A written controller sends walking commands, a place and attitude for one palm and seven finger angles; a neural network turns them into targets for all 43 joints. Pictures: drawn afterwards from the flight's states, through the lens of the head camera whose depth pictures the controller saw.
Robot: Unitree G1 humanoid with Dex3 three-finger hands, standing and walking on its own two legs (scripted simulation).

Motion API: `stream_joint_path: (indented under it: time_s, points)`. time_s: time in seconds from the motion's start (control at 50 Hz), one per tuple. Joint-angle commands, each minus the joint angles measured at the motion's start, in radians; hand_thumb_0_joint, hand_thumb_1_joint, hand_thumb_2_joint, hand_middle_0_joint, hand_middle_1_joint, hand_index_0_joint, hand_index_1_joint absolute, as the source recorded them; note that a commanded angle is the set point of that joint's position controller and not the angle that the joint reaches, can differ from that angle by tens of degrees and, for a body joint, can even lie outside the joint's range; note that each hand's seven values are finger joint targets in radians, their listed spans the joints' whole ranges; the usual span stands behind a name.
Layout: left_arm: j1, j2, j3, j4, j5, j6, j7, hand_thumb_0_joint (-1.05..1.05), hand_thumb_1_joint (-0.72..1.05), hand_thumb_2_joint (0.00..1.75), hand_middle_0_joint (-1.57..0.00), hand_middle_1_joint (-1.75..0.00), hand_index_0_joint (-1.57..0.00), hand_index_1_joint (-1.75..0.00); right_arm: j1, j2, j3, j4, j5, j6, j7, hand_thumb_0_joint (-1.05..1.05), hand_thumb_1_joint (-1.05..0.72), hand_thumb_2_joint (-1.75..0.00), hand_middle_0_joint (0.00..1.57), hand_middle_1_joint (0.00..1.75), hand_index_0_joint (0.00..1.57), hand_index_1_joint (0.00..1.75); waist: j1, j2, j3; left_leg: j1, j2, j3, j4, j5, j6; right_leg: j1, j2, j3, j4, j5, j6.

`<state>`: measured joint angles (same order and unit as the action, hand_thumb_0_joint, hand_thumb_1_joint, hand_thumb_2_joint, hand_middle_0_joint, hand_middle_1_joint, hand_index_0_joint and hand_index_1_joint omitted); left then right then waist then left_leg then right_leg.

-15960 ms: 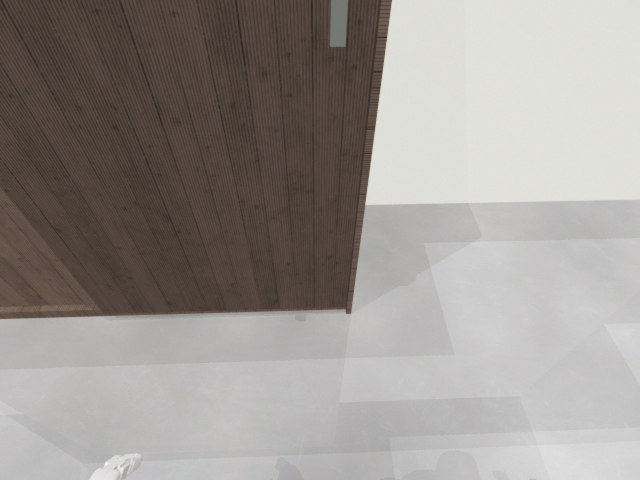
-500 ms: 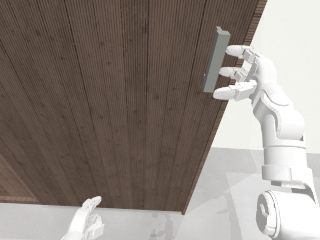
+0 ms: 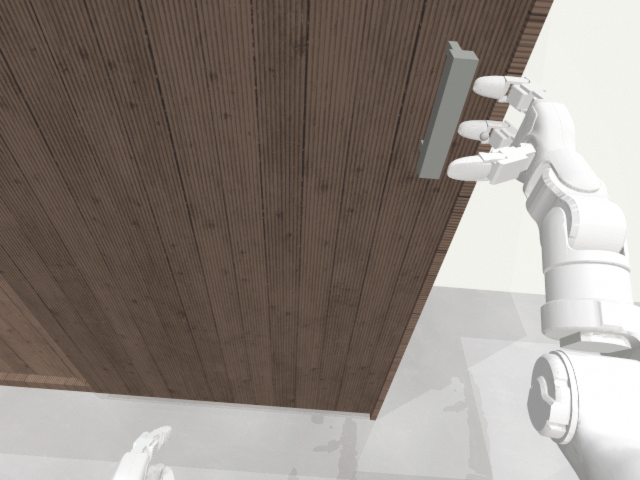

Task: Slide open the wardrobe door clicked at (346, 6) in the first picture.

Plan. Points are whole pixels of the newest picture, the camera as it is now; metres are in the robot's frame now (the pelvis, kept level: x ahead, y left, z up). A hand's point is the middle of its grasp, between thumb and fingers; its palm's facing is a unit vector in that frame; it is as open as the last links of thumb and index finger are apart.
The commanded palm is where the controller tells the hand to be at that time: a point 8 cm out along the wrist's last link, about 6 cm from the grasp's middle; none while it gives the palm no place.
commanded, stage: feel for the door with the fingertips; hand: right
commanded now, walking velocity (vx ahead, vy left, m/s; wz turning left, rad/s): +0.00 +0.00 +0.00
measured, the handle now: (440, 111) +0.47 -0.10 +0.27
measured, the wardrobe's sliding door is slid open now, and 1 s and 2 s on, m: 0.00 0.00 0.00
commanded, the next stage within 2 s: slide the fingers in behind the handle in 0.02 s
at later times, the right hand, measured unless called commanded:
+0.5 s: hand (481, 141) +0.41 -0.14 +0.27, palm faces +0.00 +1.00 +0.00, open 14.0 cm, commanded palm +0.39 -0.18 +0.27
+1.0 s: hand (452, 134) +0.42 -0.10 +0.27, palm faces -0.03 +1.00 +0.01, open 14.0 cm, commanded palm +0.39 -0.16 +0.27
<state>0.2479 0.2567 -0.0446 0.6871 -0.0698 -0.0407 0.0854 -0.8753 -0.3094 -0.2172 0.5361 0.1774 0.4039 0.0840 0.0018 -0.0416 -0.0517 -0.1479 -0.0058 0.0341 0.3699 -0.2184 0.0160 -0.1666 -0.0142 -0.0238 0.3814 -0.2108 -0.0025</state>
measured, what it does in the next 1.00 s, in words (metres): stands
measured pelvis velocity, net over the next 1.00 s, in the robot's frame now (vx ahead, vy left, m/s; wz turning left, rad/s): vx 0.00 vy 0.00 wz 0.00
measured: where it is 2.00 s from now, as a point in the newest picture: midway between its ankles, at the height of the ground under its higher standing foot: outside the picture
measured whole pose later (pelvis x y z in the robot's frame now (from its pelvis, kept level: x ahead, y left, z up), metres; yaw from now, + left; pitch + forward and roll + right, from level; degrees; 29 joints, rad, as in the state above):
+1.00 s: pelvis +0.00 +0.00 +0.00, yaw +0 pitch -1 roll +0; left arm 0.20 0.23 -0.06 0.67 -0.06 -0.01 0.07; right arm -0.83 -0.20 -0.16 0.39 0.18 0.47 0.02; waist -0.01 -0.05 -0.06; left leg -0.13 0.00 0.03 0.37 -0.23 0.02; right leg -0.14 -0.01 -0.02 0.37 -0.21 0.00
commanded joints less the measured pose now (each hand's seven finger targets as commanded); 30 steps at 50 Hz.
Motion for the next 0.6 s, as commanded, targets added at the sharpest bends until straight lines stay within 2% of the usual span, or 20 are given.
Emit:
stream_joint_path:
  time_s: [0.0,0.02,0.04,0.1,0.12,0.14,0.16,0.2,0.22,0.26,0.3,0.32,0.34,0.38,0.4,0.44,0.52,0.54,0.56,0.58]
  points:
    - [-0.13,0.105,0.032,-0.149,-0.003,-0.061,0.005,0.0,0.9,0.9,-0.2,-0.3,-0.2,-0.3,-0.579,-0.161,-0.015,-0.211,0.012,-0.073,-0.004,0.0,0.5,-0.3,0.3,1.2,0.3,1.2,0.014,0.061,-0.268,0.017,0.001,-0.009,-0.035,0.266,0.008,0.136,0.016,0.016,-0.008,0.225,-0.047]
    - [-0.123,0.112,0.036,-0.145,-0.001,-0.06,0.005,0.0,0.9,0.9,-0.2,-0.3,-0.2,-0.3,-0.573,-0.186,-0.031,-0.201,0.008,-0.077,-0.007,0.0,0.5,-0.3,0.3,1.2,0.3,1.2,0.012,0.08,-0.268,0.021,0.0,-0.006,-0.04,0.26,0.007,0.139,0.014,0.017,-0.009,0.228,-0.047]
    - [-0.129,0.107,0.032,-0.149,-0.004,-0.059,0.005,0.0,0.9,0.9,-0.2,-0.3,-0.2,-0.3,-0.583,-0.175,-0.021,-0.213,0.007,-0.075,-0.006,0.0,0.5,-0.3,0.3,1.2,0.3,1.2,0.011,0.05,-0.261,0.017,0.002,-0.009,-0.034,0.259,0.01,0.136,0.015,0.018,-0.008,0.229,-0.047]
    - [-0.128,0.1,0.029,-0.149,-0.002,-0.062,0.002,0.0,0.9,0.9,-0.2,-0.3,-0.2,-0.3,-0.602,-0.144,-0.001,-0.22,0.005,-0.072,-0.009,0.0,0.5,-0.3,0.3,1.2,0.3,1.2,0.012,0.018,-0.284,0.008,0.002,-0.007,-0.027,0.258,0.014,0.153,0.016,0.022,-0.004,0.236,-0.041]
    - [-0.126,0.105,0.032,-0.147,0.0,-0.061,0.002,0.0,0.9,0.9,-0.2,-0.3,-0.2,-0.3,-0.594,-0.157,-0.008,-0.217,0.003,-0.077,-0.013,0.0,0.5,-0.3,0.3,1.2,0.3,1.2,0.011,0.028,-0.295,0.014,0.0,-0.003,-0.029,0.255,0.014,0.162,0.013,0.024,-0.004,0.244,-0.039]
    - [-0.132,0.099,0.029,-0.154,-0.001,-0.062,0.001,0.0,0.9,0.9,-0.2,-0.3,-0.2,-0.3,-0.603,-0.13,0.012,-0.242,0.002,-0.078,-0.012,0.0,0.5,-0.3,0.3,1.2,0.3,1.2,0.013,0.017,-0.304,0.017,0.003,-0.005,-0.022,0.269,0.015,0.169,0.013,0.024,-0.001,0.258,-0.04]
    - [-0.133,0.095,0.028,-0.156,0.0,-0.064,0.0,0.0,0.9,0.9,-0.2,-0.3,-0.2,-0.3,-0.594,-0.117,0.014,-0.245,0.007,-0.075,-0.014,0.0,0.5,-0.3,0.3,1.2,0.3,1.2,0.01,0.02,-0.306,0.015,0.001,-0.002,-0.019,0.273,0.015,0.168,0.014,0.027,0.0,0.259,-0.039]
    - [-0.137,0.097,0.028,-0.157,0.001,-0.061,-0.002,0.0,0.9,0.9,-0.2,-0.3,-0.2,-0.3,-0.565,-0.141,-0.013,-0.253,0.011,-0.072,-0.013,0.0,0.5,-0.3,0.3,1.2,0.3,1.2,0.002,0.048,-0.312,0.03,0.0,-0.003,-0.017,0.288,0.015,0.166,0.012,0.025,-0.002,0.268,-0.038]
    - [-0.141,0.101,0.03,-0.162,0.005,-0.058,-0.003,0.0,0.9,0.9,-0.2,-0.3,-0.2,-0.3,-0.517,-0.163,-0.041,-0.25,0.014,-0.073,-0.013,0.0,0.5,-0.3,0.3,1.2,0.3,1.2,-0.014,0.063,-0.323,0.05,-0.001,-0.002,-0.017,0.3,0.015,0.163,0.014,0.023,-0.003,0.281,-0.039]
    - [-0.154,0.095,0.025,-0.168,0.001,-0.052,-0.003,0.0,0.9,0.9,-0.2,-0.3,-0.2,-0.3,-0.519,-0.14,-0.022,-0.274,0.015,-0.065,-0.012,0.0,0.5,-0.3,0.3,1.2,0.3,1.2,-0.01,0.076,-0.313,0.054,0.003,-0.001,-0.014,0.302,0.014,0.157,0.012,0.022,-0.007,0.276,-0.039]
    - [-0.152,0.095,0.022,-0.163,0.001,-0.044,-0.005,0.0,0.9,0.9,-0.2,-0.3,-0.2,-0.3,-0.49,-0.142,-0.025,-0.244,0.008,-0.042,-0.017,0.0,0.5,-0.3,0.3,1.2,0.3,1.2,-0.011,0.071,-0.273,0.04,0.003,0.0,-0.019,0.29,0.013,0.135,0.011,0.019,-0.012,0.261,-0.037]
    - [-0.155,0.099,0.026,-0.168,0.003,-0.039,-0.007,0.0,0.9,0.9,-0.2,-0.3,-0.2,-0.3,-0.452,-0.168,-0.054,-0.252,0.006,-0.04,-0.024,0.0,0.5,-0.3,0.3,1.2,0.3,1.2,-0.025,0.076,-0.279,0.053,0.001,0.001,-0.022,0.294,0.014,0.141,0.01,0.018,-0.014,0.275,-0.036]
    - [-0.168,0.095,0.023,-0.177,0.001,-0.034,-0.008,0.0,0.9,0.9,-0.2,-0.3,-0.2,-0.3,-0.463,-0.171,-0.052,-0.294,0.001,-0.036,-0.027,0.0,0.5,-0.3,0.3,1.2,0.3,1.2,-0.025,0.057,-0.29,0.065,0.006,-0.002,-0.018,0.305,0.015,0.143,0.01,0.014,-0.015,0.284,-0.037]
    - [-0.181,0.088,0.021,-0.188,0.001,-0.03,-0.01,0.0,0.9,0.9,-0.2,-0.3,-0.2,-0.3,-0.445,-0.152,-0.042,-0.338,0.0,-0.024,-0.032,0.0,0.5,-0.3,0.3,1.2,0.3,1.2,-0.029,0.056,-0.296,0.077,0.005,-0.001,-0.012,0.33,0.016,0.147,0.011,0.012,-0.011,0.303,-0.037]
    - [-0.19,0.085,0.019,-0.191,-0.001,-0.027,-0.011,0.0,0.9,0.9,-0.2,-0.3,-0.2,-0.3,-0.446,-0.118,-0.014,-0.355,0.002,-0.018,-0.031,0.0,0.5,-0.3,0.3,1.2,0.3,1.2,-0.022,0.055,-0.283,0.065,0.004,-0.001,-0.016,0.319,0.015,0.15,0.011,0.012,-0.013,0.294,-0.037]
    - [-0.198,0.086,0.021,-0.199,0.0,-0.027,-0.011,0.0,0.9,0.9,-0.2,-0.3,-0.2,-0.3,-0.427,-0.117,-0.019,-0.399,0.009,-0.017,-0.032,0.0,0.5,-0.3,0.3,1.2,0.3,1.2,-0.026,0.064,-0.297,0.075,0.002,0.0,-0.015,0.331,0.014,0.161,0.01,0.015,-0.011,0.309,-0.039]
    - [-0.213,0.087,0.018,-0.19,-0.001,-0.021,-0.006,0.0,0.9,0.9,-0.2,-0.3,-0.2,-0.3,-0.43,-0.105,-0.002,-0.412,0.015,0.01,-0.03,0.0,0.5,-0.3,0.3,1.2,0.3,1.2,-0.016,0.075,-0.257,0.048,-0.003,0.003,-0.031,0.287,0.011,0.164,0.012,0.015,-0.013,0.271,-0.039]
    - [-0.214,0.085,0.016,-0.188,-0.001,-0.023,-0.006,0.0,0.9,0.9,-0.2,-0.3,-0.2,-0.3,-0.473,-0.091,0.017,-0.437,0.013,0.012,-0.032,0.0,0.5,-0.3,0.3,1.2,0.3,1.2,-0.008,0.032,-0.258,0.041,0.002,-0.001,-0.031,0.279,0.013,0.169,0.012,0.016,-0.014,0.267,-0.038]
    - [-0.215,0.081,0.014,-0.186,0.0,-0.026,-0.004,0.0,0.9,0.9,-0.2,-0.3,-0.2,-0.3,-0.475,-0.074,0.026,-0.431,0.015,0.021,-0.037,0.0,0.5,-0.3,0.3,1.2,0.3,1.2,-0.006,0.045,-0.255,0.032,-0.001,0.002,-0.03,0.271,0.013,0.169,0.015,0.021,-0.011,0.261,-0.038]
    - [-0.215,0.082,0.016,-0.18,0.001,-0.026,-0.002,0.0,0.9,0.9,-0.2,-0.3,-0.2,-0.3,-0.481,-0.09,0.015,-0.424,0.012,0.025,-0.041,0.0,0.5,-0.3,0.3,1.2,0.3,1.2,-0.005,0.034,-0.256,0.026,-0.001,0.0,-0.032,0.264,0.013,0.171,0.014,0.02,-0.009,0.256,-0.038]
